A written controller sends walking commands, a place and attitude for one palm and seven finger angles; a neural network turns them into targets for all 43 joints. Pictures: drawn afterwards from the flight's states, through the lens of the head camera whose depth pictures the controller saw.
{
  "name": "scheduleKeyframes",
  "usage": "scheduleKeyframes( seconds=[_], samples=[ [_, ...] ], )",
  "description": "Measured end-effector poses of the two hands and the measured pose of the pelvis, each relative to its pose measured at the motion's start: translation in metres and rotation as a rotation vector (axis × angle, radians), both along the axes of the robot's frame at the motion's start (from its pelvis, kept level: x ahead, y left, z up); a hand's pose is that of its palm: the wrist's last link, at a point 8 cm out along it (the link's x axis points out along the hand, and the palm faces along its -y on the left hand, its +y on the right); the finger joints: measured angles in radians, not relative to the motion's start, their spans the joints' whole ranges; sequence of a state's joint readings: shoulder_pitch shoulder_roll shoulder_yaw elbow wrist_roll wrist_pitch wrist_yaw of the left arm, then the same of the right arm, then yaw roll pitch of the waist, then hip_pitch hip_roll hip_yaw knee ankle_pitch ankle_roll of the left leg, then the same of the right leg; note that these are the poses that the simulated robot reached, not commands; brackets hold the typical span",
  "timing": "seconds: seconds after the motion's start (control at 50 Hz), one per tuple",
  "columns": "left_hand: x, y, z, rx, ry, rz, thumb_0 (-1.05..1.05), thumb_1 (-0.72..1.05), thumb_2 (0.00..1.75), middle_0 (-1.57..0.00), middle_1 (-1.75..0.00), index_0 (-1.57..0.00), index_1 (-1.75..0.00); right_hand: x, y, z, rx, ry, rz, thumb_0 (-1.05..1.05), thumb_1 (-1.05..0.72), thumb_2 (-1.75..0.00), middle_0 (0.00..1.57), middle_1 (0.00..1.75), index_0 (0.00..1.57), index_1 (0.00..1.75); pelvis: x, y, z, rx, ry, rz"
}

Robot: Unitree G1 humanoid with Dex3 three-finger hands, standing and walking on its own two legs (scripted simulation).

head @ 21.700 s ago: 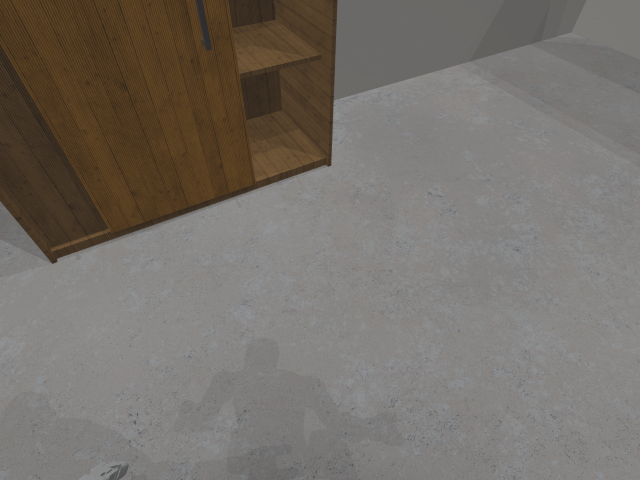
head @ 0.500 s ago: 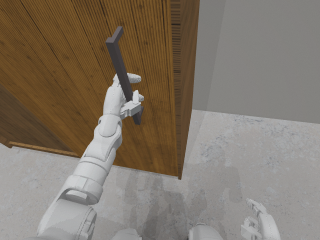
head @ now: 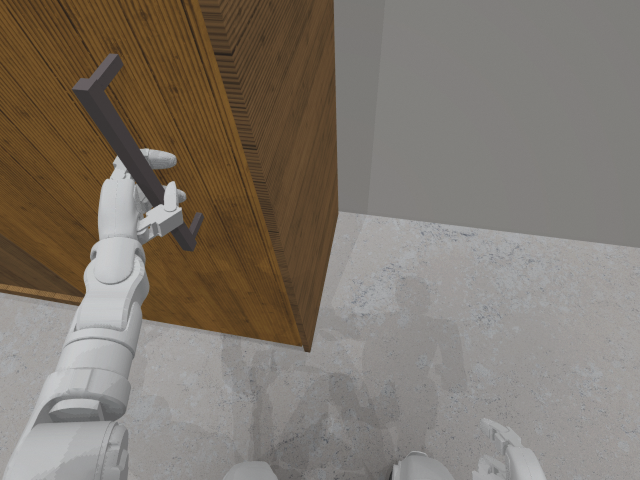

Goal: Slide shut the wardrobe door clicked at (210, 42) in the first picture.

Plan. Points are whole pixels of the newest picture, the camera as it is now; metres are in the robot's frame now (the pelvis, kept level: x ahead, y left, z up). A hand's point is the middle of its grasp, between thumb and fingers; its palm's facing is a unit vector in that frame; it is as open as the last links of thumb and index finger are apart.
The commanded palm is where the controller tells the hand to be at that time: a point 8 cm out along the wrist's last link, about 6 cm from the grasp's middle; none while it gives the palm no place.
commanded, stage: stop walking and hold the door there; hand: left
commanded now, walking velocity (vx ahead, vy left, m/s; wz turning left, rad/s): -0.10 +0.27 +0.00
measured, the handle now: (157, 173) +0.43 +0.28 +0.09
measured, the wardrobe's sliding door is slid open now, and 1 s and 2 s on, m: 0.00 0.00 0.00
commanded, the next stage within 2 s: none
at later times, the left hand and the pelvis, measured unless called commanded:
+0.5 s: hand (173, 208) +0.39 +0.25 +0.08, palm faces +0.40 -0.87 -0.30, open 5.6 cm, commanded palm +0.34 +0.29 +0.08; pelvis +0.02 -0.03 +0.01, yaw -5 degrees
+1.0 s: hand (173, 208) +0.39 +0.25 +0.08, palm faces +0.39 -0.87 -0.30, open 5.6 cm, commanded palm +0.34 +0.29 +0.08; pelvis +0.03 -0.02 +0.01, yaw -6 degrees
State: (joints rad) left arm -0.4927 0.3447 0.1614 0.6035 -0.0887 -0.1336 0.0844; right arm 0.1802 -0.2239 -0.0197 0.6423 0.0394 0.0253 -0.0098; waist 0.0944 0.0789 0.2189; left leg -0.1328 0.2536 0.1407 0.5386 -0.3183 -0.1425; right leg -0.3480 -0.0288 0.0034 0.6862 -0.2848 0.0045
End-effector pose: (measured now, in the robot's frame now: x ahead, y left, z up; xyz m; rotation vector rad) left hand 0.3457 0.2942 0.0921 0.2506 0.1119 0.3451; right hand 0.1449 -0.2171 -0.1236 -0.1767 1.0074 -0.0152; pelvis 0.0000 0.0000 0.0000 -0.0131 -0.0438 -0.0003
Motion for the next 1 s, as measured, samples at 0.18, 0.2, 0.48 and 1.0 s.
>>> scheduleKeyframes(
  seconds=[0.18, 0.2, 0.48, 1.0],
  samples=[
    [-0.001, -0.003, 0.003, 0.065, 0.050, 0.125, -0.06, 0.65, 0.86, -0.42, -1.34, -0.34, -1.40, 0.018, -0.070, 0.014, -0.072, -0.129, -0.136, 0.01, -0.90, -0.89, 0.20, 0.30, 0.20, 0.30, 0.009, -0.029, 0.005, 0.042, 0.040, -0.029],
    [-0.001, -0.004, 0.003, 0.060, 0.053, 0.131, -0.06, 0.65, 0.86, -0.42, -1.34, -0.35, -1.40, 0.016, -0.077, 0.019, -0.092, -0.136, -0.144, 0.01, -0.90, -0.90, 0.20, 0.30, 0.20, 0.30, 0.010, -0.030, 0.007, 0.041, 0.043, -0.029],
    [-0.001, -0.002, 0.002, 0.032, 0.035, 0.098, -0.04, 0.67, 0.85, -0.43, -1.37, -0.39, -1.40, -0.031, -0.097, 0.045, -0.190, -0.139, -0.242, 0.01, -0.90, -0.90, 0.20, 0.30, 0.20, 0.30, 0.014, -0.029, 0.008, 0.021, 0.016, -0.083],
    [-0.001, -0.002, 0.002, 0.035, 0.022, 0.086, -0.04, 0.68, 0.84, -0.43, -1.38, -0.39, -1.40, -0.013, -0.070, 0.044, -0.153, -0.155, -0.228, 0.01, -0.90, -0.89, 0.20, 0.30, 0.20, 0.30, 0.030, -0.022, 0.012, 0.015, 0.032, -0.100]
  ],
)
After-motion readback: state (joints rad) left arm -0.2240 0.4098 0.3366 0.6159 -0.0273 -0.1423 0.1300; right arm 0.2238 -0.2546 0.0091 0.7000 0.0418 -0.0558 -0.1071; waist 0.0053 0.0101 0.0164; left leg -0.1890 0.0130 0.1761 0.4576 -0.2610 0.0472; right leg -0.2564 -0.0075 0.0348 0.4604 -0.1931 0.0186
